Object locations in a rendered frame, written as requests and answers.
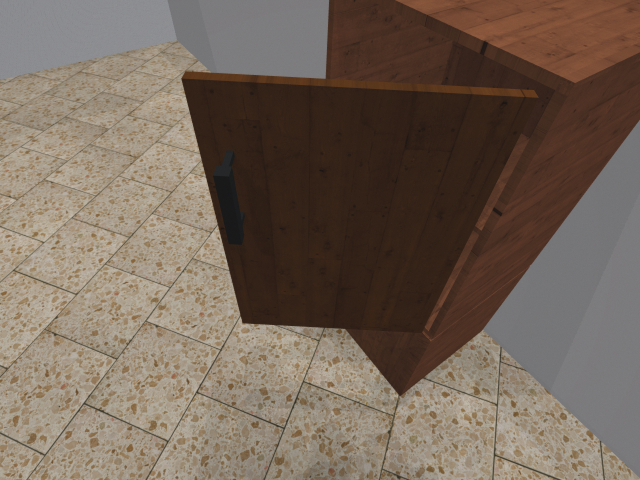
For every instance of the handle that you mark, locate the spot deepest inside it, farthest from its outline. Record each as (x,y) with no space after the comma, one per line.
(228,200)

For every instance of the cupboard door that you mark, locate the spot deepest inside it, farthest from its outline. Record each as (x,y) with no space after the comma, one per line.
(359,196)

